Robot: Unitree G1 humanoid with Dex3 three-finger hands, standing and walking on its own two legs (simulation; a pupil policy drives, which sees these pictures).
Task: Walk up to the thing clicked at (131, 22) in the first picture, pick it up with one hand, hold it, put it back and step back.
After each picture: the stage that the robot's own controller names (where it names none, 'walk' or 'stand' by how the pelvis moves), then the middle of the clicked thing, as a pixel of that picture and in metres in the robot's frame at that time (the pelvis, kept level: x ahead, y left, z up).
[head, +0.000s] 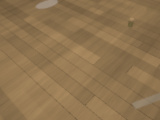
stand; (130, 22) +1.83 -0.55 -0.72
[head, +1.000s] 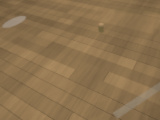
walk; (101, 27) +1.77 -0.03 -0.70
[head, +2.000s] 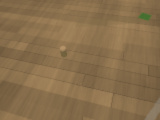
walk; (63, 51) +1.20 +0.32 -0.71
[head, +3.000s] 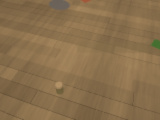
walk; (59, 88) +0.74 +0.27 -0.70
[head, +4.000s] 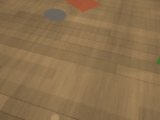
walk; out of the picture +0.47 +0.22 -0.71
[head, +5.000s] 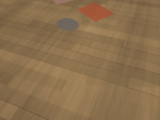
stand; out of the picture +0.39 +0.21 -0.72
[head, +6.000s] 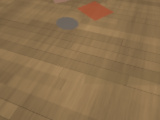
stand; out of the picture +0.40 +0.22 -0.73
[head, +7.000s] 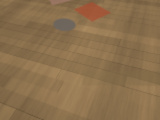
stand; out of the picture +0.38 +0.24 -0.73
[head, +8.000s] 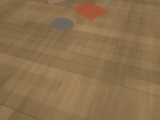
stand; out of the picture +0.37 +0.24 -0.73
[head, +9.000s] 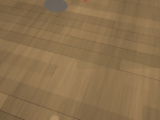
go down; out of the picture +0.40 +0.24 -0.70
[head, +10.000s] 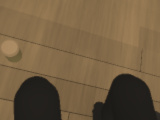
go down; (12, 51) +0.45 +0.28 -0.28
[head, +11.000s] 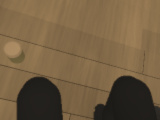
close in; (14, 52) +0.45 +0.28 -0.28
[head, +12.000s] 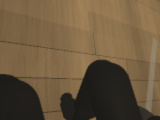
close in; out of the picture +0.43 +0.31 -0.22
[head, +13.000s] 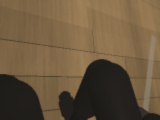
close; out of the picture +0.42 +0.31 -0.22
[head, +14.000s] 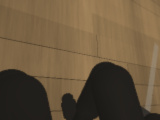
lift; out of the picture +0.38 +0.29 -0.22
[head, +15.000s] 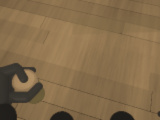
lift; (30, 87) +0.32 +0.20 -0.02
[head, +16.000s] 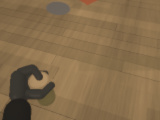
hold; (43, 89) +0.33 +0.18 +0.00
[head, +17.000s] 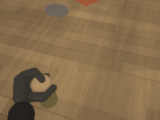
hold; (45, 92) +0.33 +0.17 -0.01
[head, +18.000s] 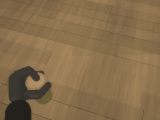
crouch; (40, 89) +0.35 +0.18 -0.06
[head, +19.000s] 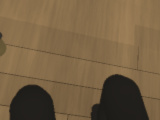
lower; out of the picture +0.47 +0.28 -0.11
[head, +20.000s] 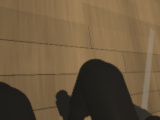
lower; out of the picture +0.43 +0.31 -0.23
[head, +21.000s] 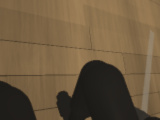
lower; out of the picture +0.42 +0.31 -0.23
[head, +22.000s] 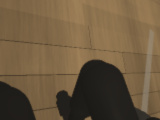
lower; out of the picture +0.42 +0.31 -0.23
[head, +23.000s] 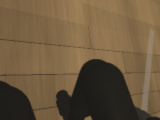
lower; out of the picture +0.42 +0.31 -0.23
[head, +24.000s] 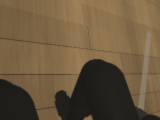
open; out of the picture +0.42 +0.30 -0.23
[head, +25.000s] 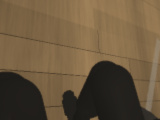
stand; out of the picture +0.42 +0.30 -0.23
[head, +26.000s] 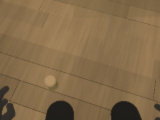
walk; (51, 82) +0.43 +0.22 -0.47
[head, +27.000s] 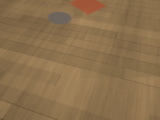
stand; out of the picture +0.38 +0.20 -0.67
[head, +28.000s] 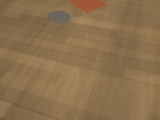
stand; out of the picture +0.38 +0.22 -0.67
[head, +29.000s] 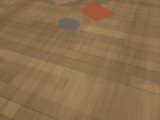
stand; out of the picture +0.40 +0.19 -0.72
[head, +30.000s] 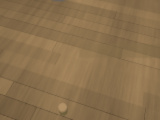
walk; (62, 109) +0.45 +0.15 -0.71
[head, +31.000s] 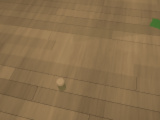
walk; (61, 84) +0.67 +0.26 -0.69
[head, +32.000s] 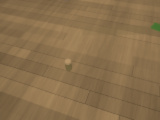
stand; (68, 64) +1.01 +0.22 -0.70
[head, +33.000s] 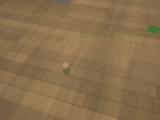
stand; (66, 68) +0.99 +0.24 -0.72
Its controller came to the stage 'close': yes
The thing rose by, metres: 0.71
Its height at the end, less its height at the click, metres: +0.00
